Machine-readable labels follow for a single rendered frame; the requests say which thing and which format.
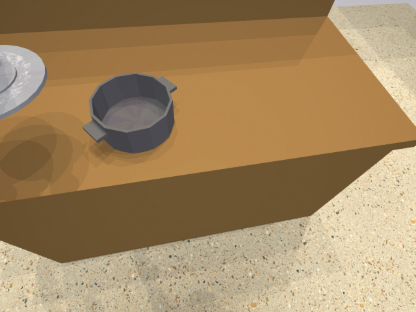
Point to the lid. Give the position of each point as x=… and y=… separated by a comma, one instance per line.
x=23, y=75

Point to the table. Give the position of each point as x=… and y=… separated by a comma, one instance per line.
x=274, y=114

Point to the pot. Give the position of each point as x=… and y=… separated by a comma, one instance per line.
x=132, y=112

